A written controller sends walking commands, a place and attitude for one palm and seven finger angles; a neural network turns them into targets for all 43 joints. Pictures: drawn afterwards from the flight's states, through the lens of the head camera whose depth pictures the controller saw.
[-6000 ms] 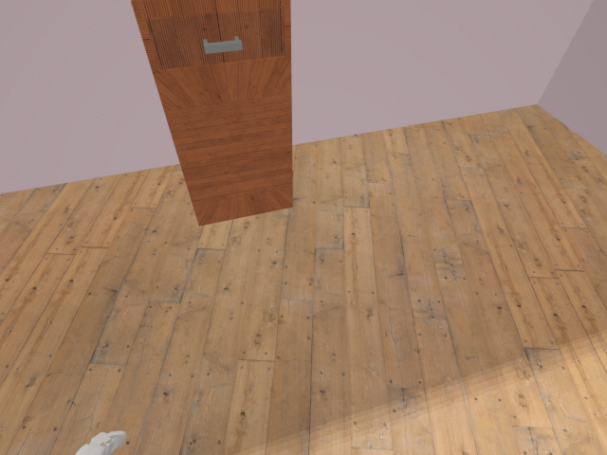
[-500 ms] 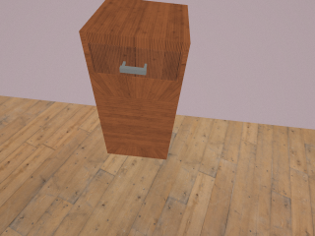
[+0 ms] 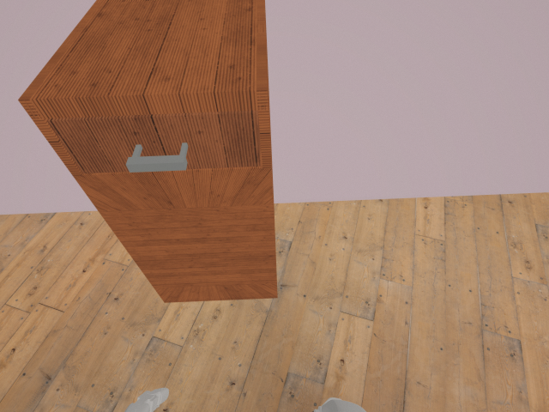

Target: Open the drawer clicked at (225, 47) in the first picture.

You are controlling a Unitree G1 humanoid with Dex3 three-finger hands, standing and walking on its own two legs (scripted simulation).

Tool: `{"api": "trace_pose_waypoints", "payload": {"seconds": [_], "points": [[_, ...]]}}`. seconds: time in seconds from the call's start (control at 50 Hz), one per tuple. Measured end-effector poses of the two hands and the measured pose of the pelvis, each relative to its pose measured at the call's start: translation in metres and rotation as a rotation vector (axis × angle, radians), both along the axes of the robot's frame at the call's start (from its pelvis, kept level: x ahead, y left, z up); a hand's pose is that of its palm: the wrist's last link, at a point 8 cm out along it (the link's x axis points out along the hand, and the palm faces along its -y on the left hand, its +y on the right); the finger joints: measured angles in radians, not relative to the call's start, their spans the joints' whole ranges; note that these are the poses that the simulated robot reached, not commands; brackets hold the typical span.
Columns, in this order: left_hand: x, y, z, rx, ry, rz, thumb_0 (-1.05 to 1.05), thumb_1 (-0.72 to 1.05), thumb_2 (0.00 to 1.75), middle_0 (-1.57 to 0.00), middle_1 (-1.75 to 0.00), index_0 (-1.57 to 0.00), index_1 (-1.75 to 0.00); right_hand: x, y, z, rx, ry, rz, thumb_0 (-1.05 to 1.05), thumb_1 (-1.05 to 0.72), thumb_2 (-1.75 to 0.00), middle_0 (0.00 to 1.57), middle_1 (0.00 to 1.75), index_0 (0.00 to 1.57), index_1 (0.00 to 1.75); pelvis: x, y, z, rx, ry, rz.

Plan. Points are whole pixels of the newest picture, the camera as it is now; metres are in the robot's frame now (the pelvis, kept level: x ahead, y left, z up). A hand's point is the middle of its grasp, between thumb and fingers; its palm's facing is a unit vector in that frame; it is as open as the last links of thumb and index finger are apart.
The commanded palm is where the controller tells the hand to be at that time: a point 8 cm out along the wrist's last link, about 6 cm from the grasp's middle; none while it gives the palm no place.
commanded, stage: come to a stop and stand still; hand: left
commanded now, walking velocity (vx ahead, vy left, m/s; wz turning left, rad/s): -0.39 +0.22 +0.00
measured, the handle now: (159, 156) +0.56 +0.24 +0.03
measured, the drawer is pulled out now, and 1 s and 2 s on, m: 0.00 0.00 0.00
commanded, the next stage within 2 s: look again from close up in 1.98 s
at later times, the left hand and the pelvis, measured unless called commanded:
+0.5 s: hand out of the picture +0.07 +0.23 -0.17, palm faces +0.09 -0.97 -0.20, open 7.4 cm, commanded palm none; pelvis +0.03 +0.04 +0.01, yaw +1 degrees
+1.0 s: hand out of the picture +0.01 +0.16 -0.15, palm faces +0.00 -0.98 -0.20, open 7.3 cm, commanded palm none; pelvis +0.00 -0.01 +0.02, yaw +0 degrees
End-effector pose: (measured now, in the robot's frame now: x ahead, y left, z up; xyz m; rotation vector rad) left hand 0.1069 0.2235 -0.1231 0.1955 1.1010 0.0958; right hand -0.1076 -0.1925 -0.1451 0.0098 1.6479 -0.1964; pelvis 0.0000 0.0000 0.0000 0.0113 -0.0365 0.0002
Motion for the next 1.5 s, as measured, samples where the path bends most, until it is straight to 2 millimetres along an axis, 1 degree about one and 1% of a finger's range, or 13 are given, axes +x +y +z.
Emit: {"api": "trace_pose_waypoints", "payload": {"seconds": [0.04, 0.1, 0.2, 0.3, 0.4, 0.54, 0.66, 0.82, 0.96, 1.12, 1.26, 1.44, 1.5], "points": [[-0.004, -0.007, 0.002, -0.006, 0.032, 0.027, 0.00, 0.91, 0.90, -0.20, -0.30, -0.20, -0.30, 0.035, -0.013, 0.001, -0.018, -0.054, 0.025, 0.01, -0.91, -0.89, 0.20, 0.30, 0.20, 0.30, 0.011, -0.004, 0.006, -0.004, -0.001, 0.003], [-0.006, -0.002, 0.011, 0.027, 0.057, 0.079, -0.02, 0.95, 0.90, -0.20, -0.30, -0.20, -0.30, 0.091, -0.028, 0.005, -0.048, -0.157, 0.068, 0.00, -0.91, -0.89, 0.20, 0.30, 0.20, 0.30, 0.024, -0.007, 0.014, -0.008, 0.009, 0.009], [-0.012, 0.003, 0.011, 0.040, 0.126, 0.087, -0.01, 0.94, 0.90, -0.20, -0.30, -0.20, -0.30, 0.169, -0.036, 0.010, -0.075, -0.296, 0.109, 0.00, -0.92, -0.89, 0.20, 0.30, 0.20, 0.30, 0.038, -0.005, 0.017, -0.006, 0.021, 0.001], [-0.022, 0.013, 0.004, 0.021, 0.162, 0.126, 0.00, 0.92, 0.90, -0.20, -0.30, -0.20, -0.30, 0.217, -0.035, 0.016, -0.105, -0.365, 0.160, 0.00, -0.93, -0.89, 0.20, 0.30, 0.20, 0.30, 0.043, 0.007, 0.016, -0.008, 0.019, 0.005], [-0.035, 0.034, -0.013, -0.007, 0.193, 0.155, 0.00, 0.91, 0.90, -0.20, -0.30, -0.20, -0.30, 0.238, -0.019, 0.023, -0.141, -0.414, 0.203, 0.00, -0.92, -0.89, 0.20, 0.30, 0.20, 0.30, 0.042, 0.026, 0.008, -0.020, 0.019, 0.020], [-0.055, 0.055, -0.010, -0.008, 0.242, 0.157, 0.00, 0.91, 0.90, -0.20, -0.30, -0.20, -0.30, 0.224, 0.007, 0.036, -0.140, -0.409, 0.227, 0.00, -0.92, -0.89, 0.20, 0.30, 0.20, 0.30, 0.030, 0.037, 0.018, -0.023, 0.027, 0.006], [-0.075, 0.056, -0.002, 0.008, 0.288, 0.120, 0.00, 0.91, 0.90, -0.20, -0.30, -0.19, -0.30, 0.203, 0.005, 0.036, -0.129, -0.413, 0.178, 0.00, -0.92, -0.89, 0.20, 0.30, 0.20, 0.30, 0.021, 0.036, 0.022, -0.018, 0.044, -0.016], [-0.084, 0.024, 0.005, 0.036, 0.259, 0.078, 0.00, 0.91, 0.90, -0.19, -0.30, -0.19, -0.30, 0.140, -0.024, 0.014, -0.090, -0.327, 0.092, 0.00, -0.92, -0.89, 0.20, 0.30, 0.20, 0.30, 0.005, 0.012, 0.018, 0.002, 0.024, -0.019], [-0.096, -0.009, 0.005, 0.012, 0.256, 0.078, 0.01, 0.92, 0.90, -0.20, -0.30, -0.20, -0.30, 0.083, -0.037, 0.010, -0.063, -0.200, 0.075, 0.00, -0.92, -0.89, 0.20, 0.30, 0.20, 0.30, 0.004, -0.006, 0.021, -0.003, -0.002, -0.008], [-0.116, -0.037, -0.001, -0.032, 0.322, 0.100, 0.01, 0.92, 0.90, -0.20, -0.30, -0.20, -0.30, 0.045, -0.037, 0.013, -0.038, -0.073, 0.068, 0.00, -0.92, -0.89, 0.20, 0.30, 0.20, 0.30, 0.005, -0.020, 0.020, -0.006, 0.003, -0.001], [-0.124, -0.051, -0.003, -0.057, 0.379, 0.123, 0.00, 0.91, 0.90, -0.20, -0.30, -0.20, -0.30, 0.055, -0.032, 0.015, -0.026, -0.049, 0.072, 0.00, -0.91, -0.89, 0.20, 0.30, 0.20, 0.30, 0.016, -0.024, 0.020, -0.005, 0.021, 0.000], [-0.110, -0.051, -0.004, -0.052, 0.378, 0.145, 0.00, 0.91, 0.90, -0.20, -0.30, -0.20, -0.30, 0.116, -0.031, 0.010, -0.034, -0.153, 0.102, 0.00, -0.91, -0.89, 0.20, 0.30, 0.20, 0.30, 0.036, -0.024, 0.019, 0.004, 0.028, -0.001], [-0.102, -0.049, -0.004, -0.046, 0.362, 0.151, 0.00, 0.91, 0.90, -0.20, -0.30, -0.20, -0.30, 0.131, -0.038, 0.010, -0.055, -0.166, 0.121, 0.02, -0.93, -0.89, 0.20, 0.30, 0.20, 0.30, 0.042, -0.023, 0.018, 0.006, 0.027, 0.002]]}}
